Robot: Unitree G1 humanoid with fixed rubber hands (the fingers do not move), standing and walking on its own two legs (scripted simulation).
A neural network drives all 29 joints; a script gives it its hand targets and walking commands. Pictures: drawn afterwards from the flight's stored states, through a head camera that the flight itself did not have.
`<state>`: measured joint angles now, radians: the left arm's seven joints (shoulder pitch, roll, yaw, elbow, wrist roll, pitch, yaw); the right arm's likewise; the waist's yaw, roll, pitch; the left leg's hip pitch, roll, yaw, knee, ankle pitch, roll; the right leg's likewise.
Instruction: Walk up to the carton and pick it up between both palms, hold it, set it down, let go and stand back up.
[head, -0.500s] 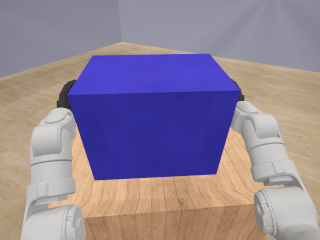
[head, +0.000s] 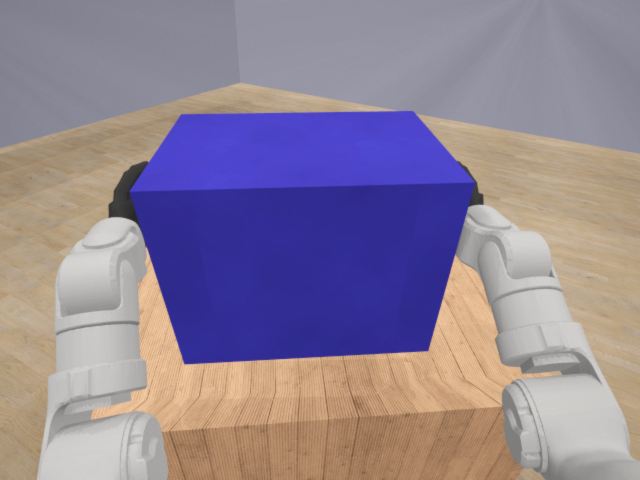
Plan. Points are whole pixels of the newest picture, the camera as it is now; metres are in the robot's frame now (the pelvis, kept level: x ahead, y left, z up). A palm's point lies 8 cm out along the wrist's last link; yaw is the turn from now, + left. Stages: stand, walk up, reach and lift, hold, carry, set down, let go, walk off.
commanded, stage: hold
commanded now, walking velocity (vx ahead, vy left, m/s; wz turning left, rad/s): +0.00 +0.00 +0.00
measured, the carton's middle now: (303, 231) +0.38 +0.00 +0.21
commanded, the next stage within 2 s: none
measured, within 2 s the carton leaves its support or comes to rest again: neither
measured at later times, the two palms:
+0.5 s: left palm (142, 222) +0.37 +0.19 +0.24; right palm (469, 215) +0.36 -0.21 +0.24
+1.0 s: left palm (129, 224) +0.35 +0.20 +0.24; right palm (466, 213) +0.36 -0.20 +0.25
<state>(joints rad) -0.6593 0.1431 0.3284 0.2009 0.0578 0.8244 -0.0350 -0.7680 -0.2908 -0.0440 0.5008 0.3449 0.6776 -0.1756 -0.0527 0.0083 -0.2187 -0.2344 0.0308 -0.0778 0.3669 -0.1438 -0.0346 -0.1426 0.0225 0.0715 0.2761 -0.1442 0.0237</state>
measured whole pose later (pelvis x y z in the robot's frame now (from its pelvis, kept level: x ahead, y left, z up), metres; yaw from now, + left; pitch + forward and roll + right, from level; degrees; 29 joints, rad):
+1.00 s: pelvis +0.00 +0.00 +0.00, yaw +0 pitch +0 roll -1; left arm -0.67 0.13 0.35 0.21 0.07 0.82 -0.04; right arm -0.78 -0.29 -0.05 0.50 0.34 0.69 -0.18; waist -0.05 0.01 -0.21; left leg -0.22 0.03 -0.08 0.37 -0.15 -0.03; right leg -0.12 0.02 0.07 0.27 -0.15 0.02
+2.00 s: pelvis +0.00 +0.00 +0.00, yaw +0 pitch +1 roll -1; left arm -0.68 0.14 0.33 0.24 0.05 0.81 -0.02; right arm -0.79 -0.31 -0.02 0.53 0.35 0.68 -0.17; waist -0.06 0.02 -0.22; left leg -0.23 0.03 -0.07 0.36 -0.15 -0.03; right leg -0.14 0.02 0.07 0.26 -0.14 0.02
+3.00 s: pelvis +0.00 +0.00 +0.00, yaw -1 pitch +1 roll -1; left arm -0.69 0.14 0.34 0.25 0.04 0.80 -0.02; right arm -0.79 -0.31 -0.02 0.52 0.35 0.68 -0.18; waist -0.05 0.03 -0.23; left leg -0.24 0.03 -0.07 0.36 -0.14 -0.03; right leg -0.15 0.02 0.08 0.27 -0.14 0.03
